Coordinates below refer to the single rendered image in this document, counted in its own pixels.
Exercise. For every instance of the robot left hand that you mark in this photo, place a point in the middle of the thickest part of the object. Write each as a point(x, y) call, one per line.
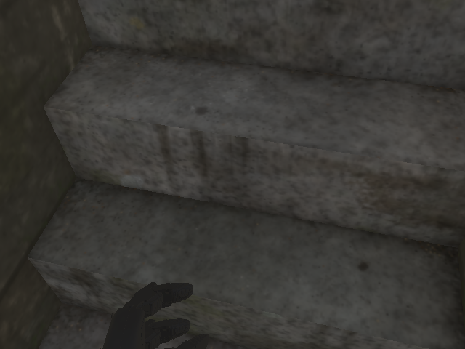
point(128, 329)

